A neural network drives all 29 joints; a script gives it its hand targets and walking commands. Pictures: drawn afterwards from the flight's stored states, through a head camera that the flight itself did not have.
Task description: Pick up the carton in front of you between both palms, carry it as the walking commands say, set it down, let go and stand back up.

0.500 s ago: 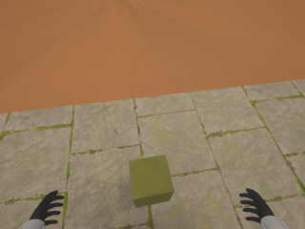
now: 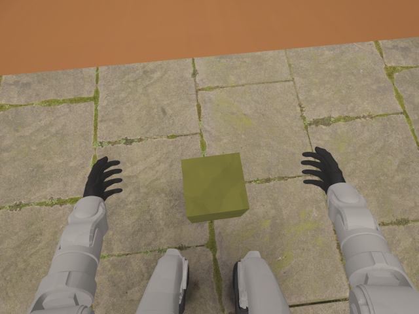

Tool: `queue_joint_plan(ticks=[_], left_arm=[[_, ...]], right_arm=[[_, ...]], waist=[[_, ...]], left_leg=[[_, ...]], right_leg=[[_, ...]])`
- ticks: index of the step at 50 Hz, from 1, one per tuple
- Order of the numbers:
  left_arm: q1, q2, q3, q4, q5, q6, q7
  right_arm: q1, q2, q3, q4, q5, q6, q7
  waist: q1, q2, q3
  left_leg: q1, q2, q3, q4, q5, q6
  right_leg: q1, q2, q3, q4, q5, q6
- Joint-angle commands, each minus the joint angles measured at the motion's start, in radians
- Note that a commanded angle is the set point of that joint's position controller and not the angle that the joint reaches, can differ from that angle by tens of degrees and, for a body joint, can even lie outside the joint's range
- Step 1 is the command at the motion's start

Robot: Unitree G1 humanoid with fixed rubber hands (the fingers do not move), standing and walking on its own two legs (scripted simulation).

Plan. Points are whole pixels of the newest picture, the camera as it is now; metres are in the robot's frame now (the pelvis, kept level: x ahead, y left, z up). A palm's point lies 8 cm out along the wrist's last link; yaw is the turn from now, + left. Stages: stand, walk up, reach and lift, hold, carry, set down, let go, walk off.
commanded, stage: reach and lift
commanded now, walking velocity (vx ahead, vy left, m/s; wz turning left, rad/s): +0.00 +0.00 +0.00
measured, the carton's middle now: (213, 190) +0.44 +0.00 -0.56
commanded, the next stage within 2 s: none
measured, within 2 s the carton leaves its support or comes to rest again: neither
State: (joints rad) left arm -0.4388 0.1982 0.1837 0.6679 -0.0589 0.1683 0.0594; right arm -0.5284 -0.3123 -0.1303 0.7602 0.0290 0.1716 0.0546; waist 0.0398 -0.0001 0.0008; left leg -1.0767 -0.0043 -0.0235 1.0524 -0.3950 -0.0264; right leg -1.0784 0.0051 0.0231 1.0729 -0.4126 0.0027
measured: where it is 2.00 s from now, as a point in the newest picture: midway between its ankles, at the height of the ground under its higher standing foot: (210, 299)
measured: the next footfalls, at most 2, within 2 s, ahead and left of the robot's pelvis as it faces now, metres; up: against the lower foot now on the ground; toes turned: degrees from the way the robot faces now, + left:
none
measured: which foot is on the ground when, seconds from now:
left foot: down 0.00-1.00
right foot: down 0.00-1.00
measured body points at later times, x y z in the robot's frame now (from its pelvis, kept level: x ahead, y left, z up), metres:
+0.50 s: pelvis -0.03 -0.01 -0.06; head +0.27 -0.02 +0.27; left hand +0.44 +0.20 -0.18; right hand +0.50 -0.18 -0.18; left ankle +0.05 +0.13 -0.65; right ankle +0.04 -0.12 -0.65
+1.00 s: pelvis -0.07 +0.00 -0.26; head +0.28 -0.01 +0.02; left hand +0.43 +0.20 -0.42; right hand +0.48 -0.18 -0.42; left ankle +0.05 +0.14 -0.65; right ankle +0.04 -0.12 -0.65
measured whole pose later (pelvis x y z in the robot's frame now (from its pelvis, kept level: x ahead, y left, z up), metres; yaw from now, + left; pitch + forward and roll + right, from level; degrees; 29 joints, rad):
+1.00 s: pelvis -0.07 +0.00 -0.26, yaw +2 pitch +45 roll +3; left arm -1.12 0.20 0.23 0.86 -0.17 0.07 0.16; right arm -1.26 -0.42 -0.07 1.02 0.15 0.08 -0.04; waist 0.05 0.00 0.10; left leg -2.22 -0.05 -0.03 1.93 -0.51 -0.07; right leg -2.23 0.05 0.06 1.98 -0.53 0.03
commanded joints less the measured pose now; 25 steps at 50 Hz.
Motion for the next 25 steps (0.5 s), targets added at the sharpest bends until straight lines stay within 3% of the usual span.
queue_joint_plan(ticks=[1,7,12,17,25], left_arm=[[-0.258,0.116,0.056,-0.078,-0.004,-0.02,0.021],[-0.573,0.079,0.096,-0.014,-0.012,0.004,0.047],[-0.741,0.051,0.146,0.049,0.015,0.01,0.068],[-0.754,0.023,0.214,0.036,0.08,-0.017,0.063],[-0.675,-0.03,0.26,0.061,0.122,-0.109,0.027]], right_arm=[[-0.318,-0.142,-0.04,-0.054,0.004,-0.018,-0.003],[-0.661,-0.168,-0.053,0.084,0.004,-0.003,0.005],[-0.869,-0.184,-0.079,0.186,-0.028,-0.002,0.014],[-0.911,-0.173,-0.118,0.206,-0.087,-0.024,0.013],[-0.821,-0.061,-0.161,0.195,-0.136,-0.092,-0.007]], waist=[[0.013,-0.045,-0.657],[0.024,-0.051,-0.746],[0.048,-0.067,-0.836],[0.055,-0.101,-0.975],[0.05,-0.107,-0.931]], left_leg=[[0.167,-0.051,0.052,-0.066,0.327,-0.026],[0.057,-0.046,0.08,-0.056,0.103,-0.031],[-0.001,-0.046,0.097,-0.024,0.062,-0.038],[-0.016,-0.06,0.104,-0.016,0.153,-0.043],[-0.288,-0.065,0.103,0.121,0.294,-0.047]], right_leg=[[0.302,0.037,-0.006,-0.074,0.35,0.026],[0.161,0.039,-0.016,-0.071,0.106,0.023],[0.087,0.047,-0.022,-0.051,0.036,0.017],[0.123,0.057,-0.021,-0.041,0.156,0.022],[-0.033,0.057,0.001,0.118,0.369,0.027]])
